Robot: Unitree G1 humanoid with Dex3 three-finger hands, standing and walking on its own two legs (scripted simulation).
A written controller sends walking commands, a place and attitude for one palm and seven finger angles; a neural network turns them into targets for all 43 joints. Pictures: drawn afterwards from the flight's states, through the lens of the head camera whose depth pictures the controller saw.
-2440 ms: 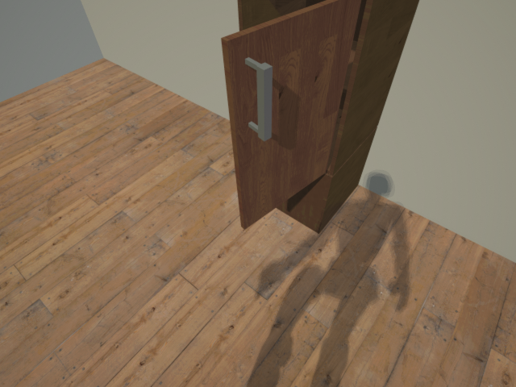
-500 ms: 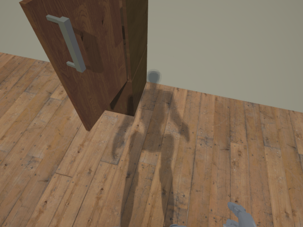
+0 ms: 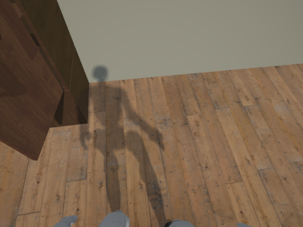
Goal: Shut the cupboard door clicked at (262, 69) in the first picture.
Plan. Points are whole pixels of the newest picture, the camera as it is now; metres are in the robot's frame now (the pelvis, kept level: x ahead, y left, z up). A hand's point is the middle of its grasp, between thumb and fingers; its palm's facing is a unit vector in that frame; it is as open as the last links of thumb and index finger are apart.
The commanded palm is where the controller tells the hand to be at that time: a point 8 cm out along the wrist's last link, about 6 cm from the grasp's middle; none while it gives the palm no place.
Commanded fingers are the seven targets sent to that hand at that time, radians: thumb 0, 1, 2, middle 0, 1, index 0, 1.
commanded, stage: walk around to get in front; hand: left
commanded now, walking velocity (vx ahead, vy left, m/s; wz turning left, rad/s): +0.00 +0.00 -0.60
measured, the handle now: out of the picture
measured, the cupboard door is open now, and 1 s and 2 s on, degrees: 79 79 79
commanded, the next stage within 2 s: none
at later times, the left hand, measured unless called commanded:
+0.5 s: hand (106, 202) +0.19 +0.14 -0.16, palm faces -0.29 -0.91 -0.29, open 7.4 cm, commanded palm none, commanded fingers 0.00 0.90 0.90 -0.20 -0.30 -0.20 -0.30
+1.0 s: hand (132, 174) +0.27 +0.07 -0.16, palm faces -0.55 -0.80 -0.25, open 7.4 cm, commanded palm none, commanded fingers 0.00 0.90 0.90 -0.20 -0.30 -0.20 -0.30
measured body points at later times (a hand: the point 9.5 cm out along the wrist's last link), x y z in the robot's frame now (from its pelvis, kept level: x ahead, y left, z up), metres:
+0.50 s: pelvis +0.03 -0.02 +0.00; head +0.09 -0.07 +0.44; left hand +0.20 +0.19 -0.13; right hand +0.01 -0.30 -0.16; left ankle +0.02 +0.12 -0.67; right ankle -0.02 -0.12 -0.73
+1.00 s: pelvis +0.06 -0.04 -0.01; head +0.12 -0.08 +0.44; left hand +0.30 +0.12 -0.14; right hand -0.03 -0.29 -0.15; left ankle +0.11 +0.10 -0.73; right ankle -0.01 -0.13 -0.73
